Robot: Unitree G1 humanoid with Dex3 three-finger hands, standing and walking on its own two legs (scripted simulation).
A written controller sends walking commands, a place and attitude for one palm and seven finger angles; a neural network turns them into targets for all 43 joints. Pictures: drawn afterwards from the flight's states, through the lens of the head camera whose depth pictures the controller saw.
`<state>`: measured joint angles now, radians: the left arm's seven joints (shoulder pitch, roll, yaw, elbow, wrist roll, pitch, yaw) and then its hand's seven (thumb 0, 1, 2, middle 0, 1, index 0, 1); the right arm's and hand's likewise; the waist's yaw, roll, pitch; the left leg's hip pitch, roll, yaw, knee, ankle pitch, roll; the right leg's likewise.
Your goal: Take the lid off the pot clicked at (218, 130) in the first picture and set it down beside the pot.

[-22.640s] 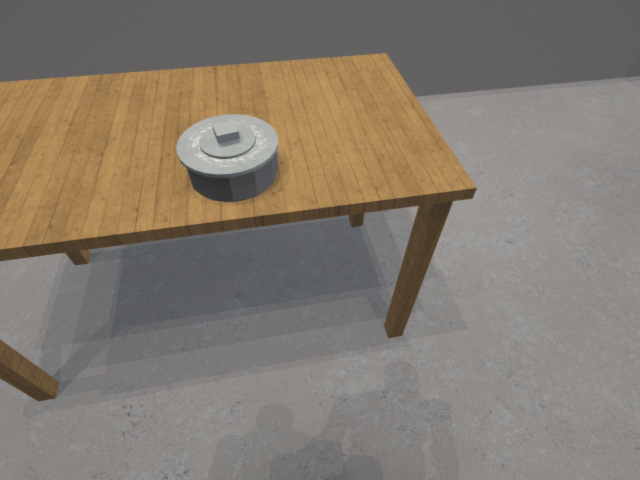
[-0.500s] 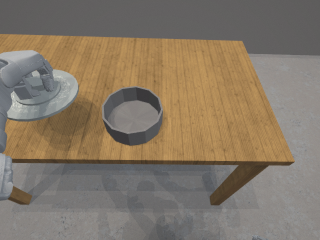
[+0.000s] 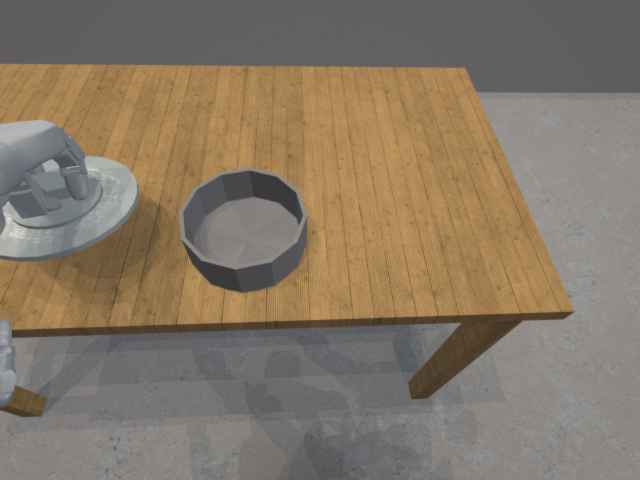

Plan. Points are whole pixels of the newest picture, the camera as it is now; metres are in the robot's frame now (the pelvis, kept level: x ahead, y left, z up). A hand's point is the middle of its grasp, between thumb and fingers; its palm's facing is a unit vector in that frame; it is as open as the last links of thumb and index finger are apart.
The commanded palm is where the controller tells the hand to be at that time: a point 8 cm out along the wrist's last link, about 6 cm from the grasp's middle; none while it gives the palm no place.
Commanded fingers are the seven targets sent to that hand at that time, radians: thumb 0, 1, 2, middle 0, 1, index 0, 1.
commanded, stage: lower the lid onto the table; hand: left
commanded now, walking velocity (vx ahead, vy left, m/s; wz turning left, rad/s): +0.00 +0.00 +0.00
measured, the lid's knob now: (49, 186) +0.47 +0.34 +0.08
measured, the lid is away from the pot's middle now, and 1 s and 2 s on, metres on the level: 0.24 0.24 0.24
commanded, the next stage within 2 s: open the fingers wide in 1.50 s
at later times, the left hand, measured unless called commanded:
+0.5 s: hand (52, 216) +0.43 +0.33 +0.07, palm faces -0.47 -0.09 -0.88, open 5.4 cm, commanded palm +0.46 +0.33 +0.14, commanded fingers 0.00 0.63 1.05 -0.78 -1.00 -1.06 -1.10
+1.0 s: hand (63, 222) +0.44 +0.33 +0.04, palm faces -0.48 -0.08 -0.88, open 5.4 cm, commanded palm +0.47 +0.33 +0.11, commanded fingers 0.00 0.63 1.05 -0.78 -1.00 -1.06 -1.10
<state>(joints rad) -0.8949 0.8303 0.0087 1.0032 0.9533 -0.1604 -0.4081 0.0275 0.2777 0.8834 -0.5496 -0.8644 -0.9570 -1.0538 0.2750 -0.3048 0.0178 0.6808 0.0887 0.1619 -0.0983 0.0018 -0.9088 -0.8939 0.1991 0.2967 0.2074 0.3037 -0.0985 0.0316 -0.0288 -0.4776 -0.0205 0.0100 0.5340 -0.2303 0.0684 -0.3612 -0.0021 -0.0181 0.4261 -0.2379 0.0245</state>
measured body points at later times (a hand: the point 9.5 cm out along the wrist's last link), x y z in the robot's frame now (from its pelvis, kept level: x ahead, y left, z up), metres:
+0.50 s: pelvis +0.00 +0.01 -0.01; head +0.07 +0.02 +0.44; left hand +0.45 +0.33 +0.12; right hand +0.06 -0.28 -0.12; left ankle +0.01 +0.07 -0.74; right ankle -0.03 -0.15 -0.74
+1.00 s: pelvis +0.00 +0.02 -0.01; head +0.08 +0.03 +0.43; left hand +0.46 +0.33 +0.09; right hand +0.01 -0.27 -0.12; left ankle +0.01 +0.07 -0.74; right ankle -0.03 -0.15 -0.73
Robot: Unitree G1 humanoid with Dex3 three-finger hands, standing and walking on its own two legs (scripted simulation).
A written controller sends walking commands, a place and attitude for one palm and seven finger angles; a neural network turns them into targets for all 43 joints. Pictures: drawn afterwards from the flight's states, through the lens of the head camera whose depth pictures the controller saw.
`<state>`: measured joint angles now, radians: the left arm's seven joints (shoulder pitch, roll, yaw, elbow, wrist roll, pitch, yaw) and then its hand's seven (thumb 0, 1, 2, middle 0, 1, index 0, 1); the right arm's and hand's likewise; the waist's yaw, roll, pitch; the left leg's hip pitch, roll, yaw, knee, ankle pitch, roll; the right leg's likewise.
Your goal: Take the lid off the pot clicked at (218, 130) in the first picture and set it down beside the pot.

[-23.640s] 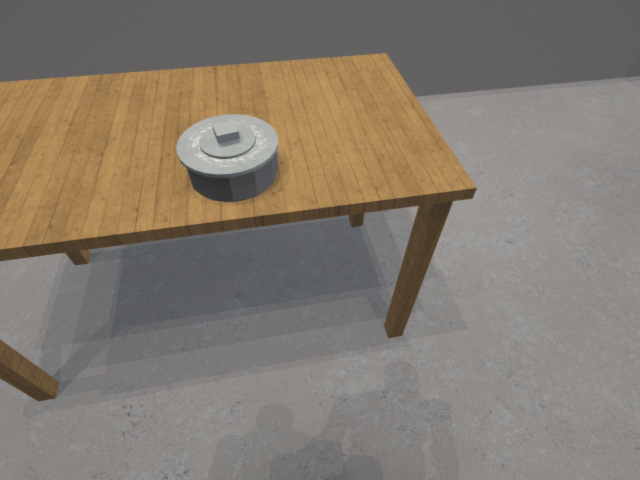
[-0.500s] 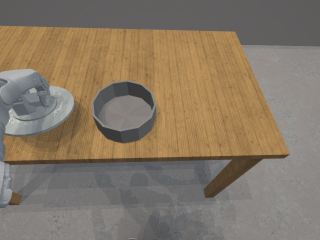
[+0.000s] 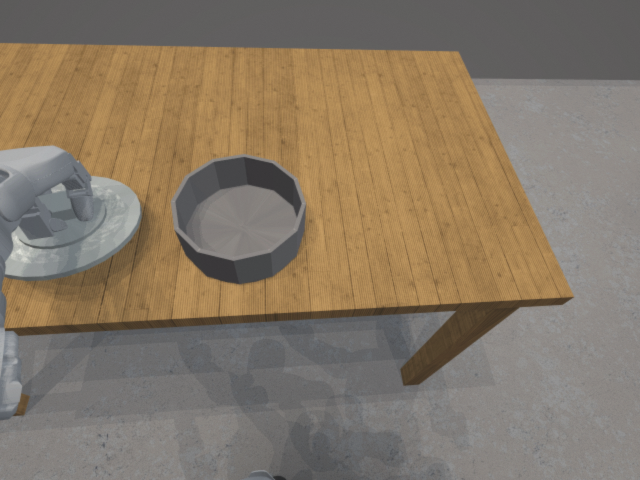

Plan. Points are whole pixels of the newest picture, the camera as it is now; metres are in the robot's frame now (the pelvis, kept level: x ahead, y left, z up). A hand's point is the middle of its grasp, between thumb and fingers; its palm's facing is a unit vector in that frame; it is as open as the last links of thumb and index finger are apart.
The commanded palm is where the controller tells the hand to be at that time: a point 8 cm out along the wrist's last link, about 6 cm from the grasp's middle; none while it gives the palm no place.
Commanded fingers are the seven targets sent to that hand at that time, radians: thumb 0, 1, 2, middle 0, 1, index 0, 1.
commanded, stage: lower the lid onto the table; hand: left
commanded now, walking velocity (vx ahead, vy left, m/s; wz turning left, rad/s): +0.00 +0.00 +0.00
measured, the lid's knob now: (55, 207) +0.46 +0.33 +0.03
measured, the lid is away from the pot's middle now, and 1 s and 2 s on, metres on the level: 0.24 0.24 0.24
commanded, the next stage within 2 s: open the fingers wide in 0.50 s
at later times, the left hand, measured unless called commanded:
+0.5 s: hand (51, 243) +0.41 +0.33 +0.02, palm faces -0.49 -0.08 -0.87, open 5.3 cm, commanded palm +0.47 +0.32 +0.08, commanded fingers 0.00 0.63 1.05 -0.78 -1.00 -1.06 -1.10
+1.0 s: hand (53, 247) +0.41 +0.33 +0.02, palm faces -0.43 -0.10 -0.90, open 5.7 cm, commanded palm +0.43 +0.32 +0.08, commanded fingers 0.00 0.29 0.86 -0.56 -0.91 -0.70 -0.96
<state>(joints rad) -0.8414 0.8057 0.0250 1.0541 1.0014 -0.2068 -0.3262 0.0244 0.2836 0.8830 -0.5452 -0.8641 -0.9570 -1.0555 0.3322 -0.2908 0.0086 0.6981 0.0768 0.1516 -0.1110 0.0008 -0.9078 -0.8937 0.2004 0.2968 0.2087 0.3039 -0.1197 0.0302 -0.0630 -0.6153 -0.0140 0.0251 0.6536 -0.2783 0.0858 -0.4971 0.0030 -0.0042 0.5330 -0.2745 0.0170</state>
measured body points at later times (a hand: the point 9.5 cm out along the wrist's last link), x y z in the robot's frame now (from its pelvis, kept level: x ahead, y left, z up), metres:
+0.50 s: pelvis -0.02 +0.00 -0.01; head +0.07 +0.03 +0.43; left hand +0.43 +0.33 +0.07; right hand +0.01 -0.29 -0.12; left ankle +0.02 +0.06 -0.72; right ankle -0.02 -0.16 -0.72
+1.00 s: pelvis -0.02 +0.00 -0.01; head +0.06 +0.03 +0.43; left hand +0.43 +0.33 +0.07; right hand +0.03 -0.27 -0.13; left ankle +0.02 +0.06 -0.72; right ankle -0.02 -0.16 -0.72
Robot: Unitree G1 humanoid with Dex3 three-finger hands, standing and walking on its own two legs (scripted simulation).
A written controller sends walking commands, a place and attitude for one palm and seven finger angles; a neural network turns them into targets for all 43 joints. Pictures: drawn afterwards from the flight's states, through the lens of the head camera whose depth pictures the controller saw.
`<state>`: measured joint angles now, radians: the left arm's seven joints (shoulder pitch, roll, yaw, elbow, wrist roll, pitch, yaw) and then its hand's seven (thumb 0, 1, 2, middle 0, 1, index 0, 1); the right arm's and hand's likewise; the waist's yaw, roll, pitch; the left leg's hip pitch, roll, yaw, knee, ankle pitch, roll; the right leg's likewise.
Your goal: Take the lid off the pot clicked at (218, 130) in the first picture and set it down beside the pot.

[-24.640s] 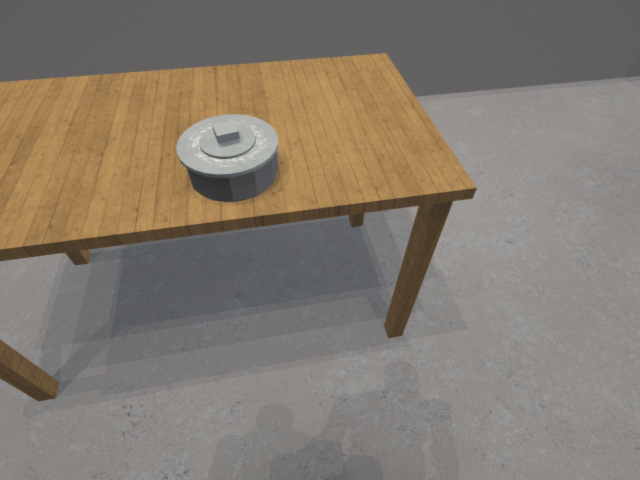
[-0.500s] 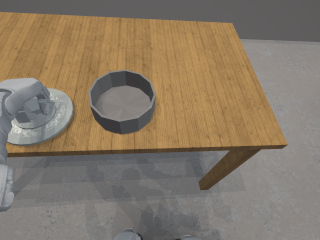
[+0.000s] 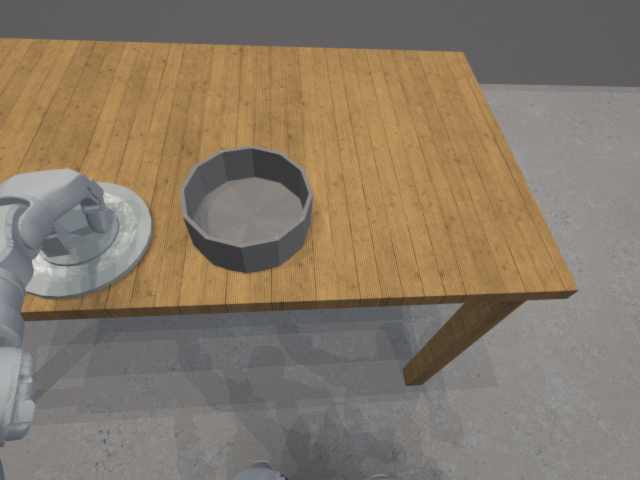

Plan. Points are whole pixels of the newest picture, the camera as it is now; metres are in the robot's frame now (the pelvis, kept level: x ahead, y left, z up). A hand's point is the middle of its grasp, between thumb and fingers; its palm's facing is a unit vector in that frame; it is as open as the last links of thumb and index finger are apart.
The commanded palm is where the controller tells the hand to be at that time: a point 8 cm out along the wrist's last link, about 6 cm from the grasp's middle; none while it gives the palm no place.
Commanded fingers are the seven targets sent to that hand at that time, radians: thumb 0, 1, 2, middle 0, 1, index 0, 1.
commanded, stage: open the fingers wide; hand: left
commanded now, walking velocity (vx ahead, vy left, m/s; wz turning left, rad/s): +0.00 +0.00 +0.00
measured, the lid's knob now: (71, 224) +0.45 +0.33 +0.00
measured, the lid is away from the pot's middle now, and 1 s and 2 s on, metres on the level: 0.24 0.24 0.24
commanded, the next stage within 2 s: raise the empty hand in 0.70 s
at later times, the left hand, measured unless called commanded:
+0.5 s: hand (56, 235) +0.42 +0.33 +0.03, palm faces -0.44 -0.11 -0.89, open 10.2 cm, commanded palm +0.44 +0.32 +0.09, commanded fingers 0.00 -0.03 0.69 -0.37 -0.83 -0.37 -0.83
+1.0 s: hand (48, 223) +0.42 +0.33 +0.05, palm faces -0.39 -0.11 -0.91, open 11.0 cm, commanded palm +0.44 +0.32 +0.11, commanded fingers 0.00 -0.04 0.70 -0.37 -0.82 -0.37 -0.82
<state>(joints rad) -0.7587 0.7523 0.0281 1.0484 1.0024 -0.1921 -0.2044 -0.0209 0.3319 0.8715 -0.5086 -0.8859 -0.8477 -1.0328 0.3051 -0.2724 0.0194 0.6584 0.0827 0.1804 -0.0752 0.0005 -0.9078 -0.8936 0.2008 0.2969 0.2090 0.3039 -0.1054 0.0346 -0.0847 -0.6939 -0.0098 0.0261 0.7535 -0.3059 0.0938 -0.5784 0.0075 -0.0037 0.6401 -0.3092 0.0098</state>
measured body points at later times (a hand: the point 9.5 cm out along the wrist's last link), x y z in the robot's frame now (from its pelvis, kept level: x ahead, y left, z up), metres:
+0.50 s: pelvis +0.00 +0.00 +0.00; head +0.08 +0.03 +0.44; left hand +0.43 +0.33 +0.08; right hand +0.05 -0.28 -0.11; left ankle +0.03 +0.05 -0.71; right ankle +0.00 -0.16 -0.71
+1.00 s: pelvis +0.00 +0.01 +0.00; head +0.07 +0.04 +0.45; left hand +0.44 +0.34 +0.10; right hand +0.04 -0.27 -0.11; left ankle +0.03 +0.05 -0.71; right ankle +0.00 -0.16 -0.71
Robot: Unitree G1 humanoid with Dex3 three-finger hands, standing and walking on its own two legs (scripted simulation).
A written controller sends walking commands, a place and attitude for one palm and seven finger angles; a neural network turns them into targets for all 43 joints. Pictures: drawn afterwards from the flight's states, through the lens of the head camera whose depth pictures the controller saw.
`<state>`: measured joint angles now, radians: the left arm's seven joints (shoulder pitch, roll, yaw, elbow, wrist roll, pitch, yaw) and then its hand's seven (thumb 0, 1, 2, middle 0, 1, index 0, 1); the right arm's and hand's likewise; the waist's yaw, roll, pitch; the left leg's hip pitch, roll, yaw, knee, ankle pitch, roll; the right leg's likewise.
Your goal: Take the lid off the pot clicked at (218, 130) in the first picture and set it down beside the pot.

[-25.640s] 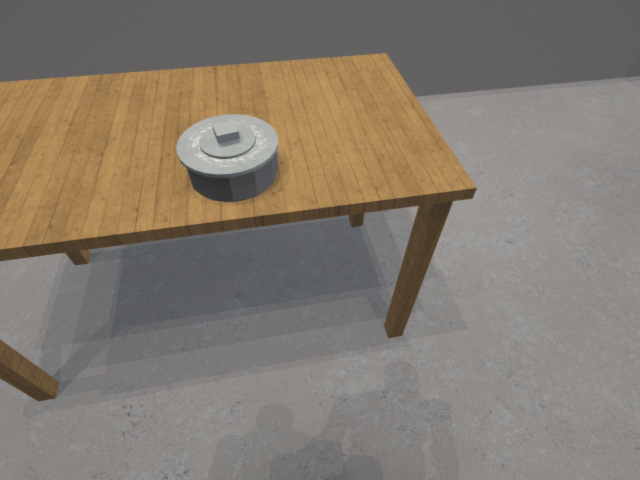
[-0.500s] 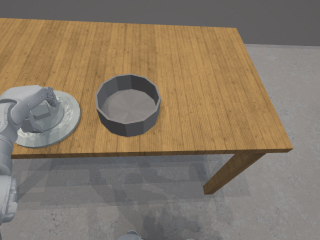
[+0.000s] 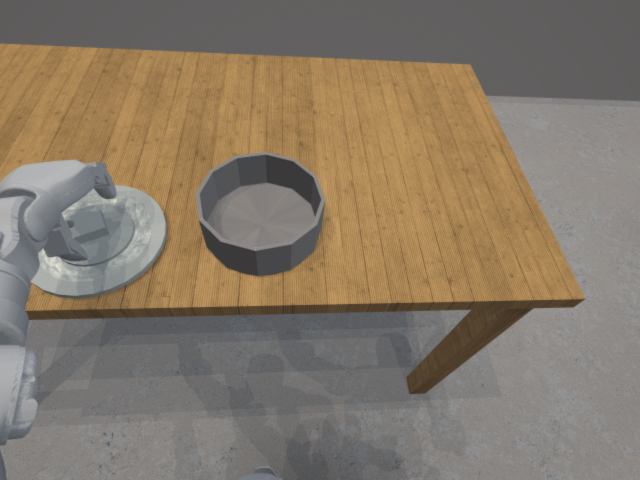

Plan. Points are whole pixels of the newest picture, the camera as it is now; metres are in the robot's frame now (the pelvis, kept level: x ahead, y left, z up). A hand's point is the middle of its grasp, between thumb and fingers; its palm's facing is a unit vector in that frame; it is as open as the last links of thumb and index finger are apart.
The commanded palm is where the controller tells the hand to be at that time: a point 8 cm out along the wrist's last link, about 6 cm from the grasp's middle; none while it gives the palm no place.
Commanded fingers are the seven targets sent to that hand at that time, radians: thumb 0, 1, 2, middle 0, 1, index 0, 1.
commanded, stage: raise the empty hand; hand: left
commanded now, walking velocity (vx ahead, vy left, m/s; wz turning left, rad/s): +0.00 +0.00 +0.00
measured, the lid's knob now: (88, 225) +0.45 +0.32 +0.00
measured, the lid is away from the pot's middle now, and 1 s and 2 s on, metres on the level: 0.24 0.24 0.24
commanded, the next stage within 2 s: draw the hand back to the body in 1.10 s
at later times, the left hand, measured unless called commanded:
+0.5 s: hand (49, 196) +0.42 +0.32 +0.10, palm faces -0.36 -0.09 -0.93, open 11.0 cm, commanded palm +0.43 +0.31 +0.16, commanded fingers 0.00 -0.04 0.70 -0.37 -0.82 -0.37 -0.82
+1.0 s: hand (28, 152) +0.44 +0.32 +0.15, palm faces -0.31 -0.08 -0.95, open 11.0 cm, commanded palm +0.43 +0.31 +0.21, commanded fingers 0.00 -0.04 0.70 -0.37 -0.82 -0.37 -0.82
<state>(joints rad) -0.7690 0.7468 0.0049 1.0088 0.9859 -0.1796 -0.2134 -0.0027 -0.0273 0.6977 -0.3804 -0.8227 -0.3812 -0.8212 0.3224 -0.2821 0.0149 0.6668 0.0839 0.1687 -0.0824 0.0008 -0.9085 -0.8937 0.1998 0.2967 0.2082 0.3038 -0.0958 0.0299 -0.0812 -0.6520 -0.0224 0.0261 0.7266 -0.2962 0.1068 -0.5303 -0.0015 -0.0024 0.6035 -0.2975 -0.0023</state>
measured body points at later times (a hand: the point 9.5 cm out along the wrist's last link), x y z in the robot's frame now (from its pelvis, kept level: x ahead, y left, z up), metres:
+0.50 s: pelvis +0.00 +0.01 +0.01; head +0.06 +0.03 +0.46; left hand +0.44 +0.32 +0.15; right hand +0.08 -0.26 -0.10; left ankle +0.03 +0.04 -0.72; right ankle +0.00 -0.17 -0.71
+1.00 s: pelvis +0.00 +0.00 +0.02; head +0.05 +0.02 +0.47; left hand +0.45 +0.32 +0.21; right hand +0.09 -0.26 -0.10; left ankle +0.03 +0.04 -0.72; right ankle +0.00 -0.17 -0.71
